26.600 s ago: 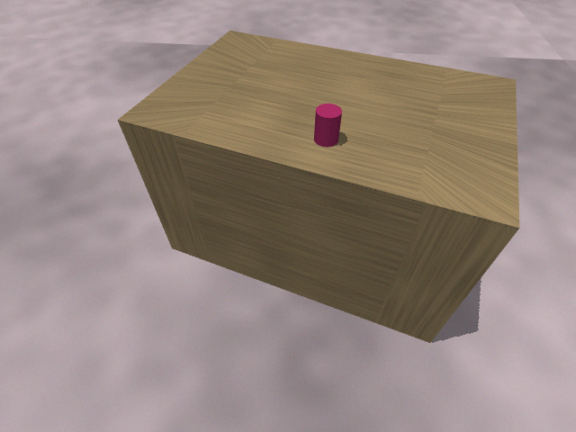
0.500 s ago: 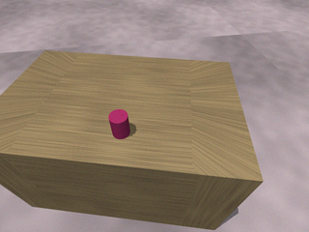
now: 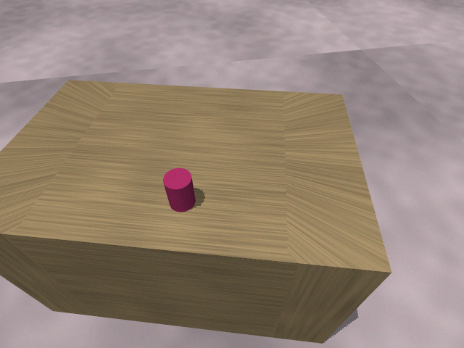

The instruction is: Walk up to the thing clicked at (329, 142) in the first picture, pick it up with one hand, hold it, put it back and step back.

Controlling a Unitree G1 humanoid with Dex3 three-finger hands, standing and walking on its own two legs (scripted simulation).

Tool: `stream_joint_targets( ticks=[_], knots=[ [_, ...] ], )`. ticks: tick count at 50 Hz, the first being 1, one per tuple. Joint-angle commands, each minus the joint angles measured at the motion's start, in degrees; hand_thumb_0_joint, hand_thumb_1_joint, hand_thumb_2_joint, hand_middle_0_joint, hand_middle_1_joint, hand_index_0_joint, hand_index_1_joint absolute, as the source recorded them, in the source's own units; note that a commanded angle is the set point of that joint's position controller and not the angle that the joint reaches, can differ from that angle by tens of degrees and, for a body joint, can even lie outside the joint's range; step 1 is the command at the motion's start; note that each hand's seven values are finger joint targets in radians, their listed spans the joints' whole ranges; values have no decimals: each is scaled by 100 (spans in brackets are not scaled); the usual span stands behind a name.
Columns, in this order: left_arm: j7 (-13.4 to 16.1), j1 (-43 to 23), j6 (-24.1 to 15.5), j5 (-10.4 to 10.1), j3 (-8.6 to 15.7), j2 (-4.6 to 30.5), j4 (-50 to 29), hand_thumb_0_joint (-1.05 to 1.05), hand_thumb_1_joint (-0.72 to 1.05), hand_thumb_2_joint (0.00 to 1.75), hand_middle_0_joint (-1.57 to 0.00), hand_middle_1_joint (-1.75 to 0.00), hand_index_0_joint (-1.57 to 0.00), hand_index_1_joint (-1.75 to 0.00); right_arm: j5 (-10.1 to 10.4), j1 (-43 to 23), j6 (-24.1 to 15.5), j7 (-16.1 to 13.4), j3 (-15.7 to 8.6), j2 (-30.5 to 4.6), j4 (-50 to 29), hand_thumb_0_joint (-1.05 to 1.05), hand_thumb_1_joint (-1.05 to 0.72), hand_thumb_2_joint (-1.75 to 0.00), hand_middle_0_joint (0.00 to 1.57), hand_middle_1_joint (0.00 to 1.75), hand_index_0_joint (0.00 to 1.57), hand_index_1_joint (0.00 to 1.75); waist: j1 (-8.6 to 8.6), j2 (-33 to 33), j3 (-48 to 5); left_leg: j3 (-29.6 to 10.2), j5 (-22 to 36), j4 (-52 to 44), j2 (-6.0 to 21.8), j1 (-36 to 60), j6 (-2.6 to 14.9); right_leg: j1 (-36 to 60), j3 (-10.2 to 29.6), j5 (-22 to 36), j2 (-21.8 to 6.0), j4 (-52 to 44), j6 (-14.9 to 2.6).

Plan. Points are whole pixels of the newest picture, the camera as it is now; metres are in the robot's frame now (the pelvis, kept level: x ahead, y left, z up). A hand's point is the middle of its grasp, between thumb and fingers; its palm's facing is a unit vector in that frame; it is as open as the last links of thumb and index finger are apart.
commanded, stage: stand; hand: left
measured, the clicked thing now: (180, 190) +0.49 +0.17 -0.08
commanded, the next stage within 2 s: step back in 1.88 s
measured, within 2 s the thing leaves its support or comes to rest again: neither
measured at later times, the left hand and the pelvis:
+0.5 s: hand out of the picture +0.08 +0.25 -0.16, palm faces -0.02 -0.94 -0.34, open 7.4 cm; pelvis +0.02 +0.00 +0.00, yaw -1 degrees
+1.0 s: hand out of the picture +0.09 +0.25 -0.15, palm faces -0.01 -0.94 -0.34, open 7.4 cm; pelvis +0.02 +0.00 +0.00, yaw +0 degrees
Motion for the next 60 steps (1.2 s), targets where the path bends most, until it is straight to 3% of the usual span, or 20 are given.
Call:
stream_joint_targets(
  ticks=[1, 13, 15, 23, 29, 40, 60],
  knots=[
    [81, -263, -129, -43, 180, 1155, -278, 0, 90, 90, -20, -30, -20, -30, 7, -277, -156, -83, -148, -1108, -317, 0, -90, -90, 20, 30, 20, 30, 12, 55, -259, -445, 305, -639, 484, -255, 287, 217, 534, 93, -480, -493, -247],
    [64, -343, -97, -51, 176, 1158, -226, 0, 90, 90, -20, -30, -20, -30, 20, -329, -146, -89, -131, -1200, -227, 0, -90, -90, 20, 30, 20, 30, -5, 27, -280, -395, 271, -747, 511, -151, 264, 296, 497, 177, -485, -570, -210],
    [62, -368, -103, -47, 177, 1148, -241, 0, 90, 90, -20, -30, -20, -30, 20, -355, -163, -89, -132, -1222, -240, 0, -90, -90, 20, 30, 20, 30, -1, 2, -371, -376, 640, -713, 529, -74, 255, 343, 489, 486, -499, -552, -212],
    [66, -391, -100, -61, 200, 1173, -261, 0, 90, 90, -20, -30, -20, -30, 38, -403, -173, -100, -121, -1212, -250, 0, -90, -90, 20, 30, 20, 30, -12, 17, -484, -332, 1044, -699, 566, 135, 240, 443, 456, 898, -518, -513, -202],
    [51, -395, -75, -60, 208, 1170, -266, 0, 90, 90, -20, -30, -20, -30, 24, -452, -157, -103, -122, -1246, -257, 0, -90, -90, 20, 30, 20, 30, -5, 52, -346, -315, 713, -762, 552, 58, 230, 355, 471, 649, -505, -606, -198],
    [44, -403, -96, -59, 221, 1195, -327, 0, 90, 90, -20, -30, -20, -30, 41, -476, -158, -86, -109, -1242, -303, 0, -90, -90, 20, 30, 20, 30, -3, 31, -488, -333, 893, -735, 584, 175, 226, 426, 454, 775, -525, -592, -202],
    [34, -377, -87, -70, 237, 1269, -424, 0, 90, 90, -20, -30, -20, -30, 33, -411, -143, -67, -121, -1268, -335, 0, -90, -90, 20, 30, 20, 30, -18, 46, -363, -312, 597, -826, 553, 39, 211, 363, 479, 570, -516, -663, -241]
  ],
)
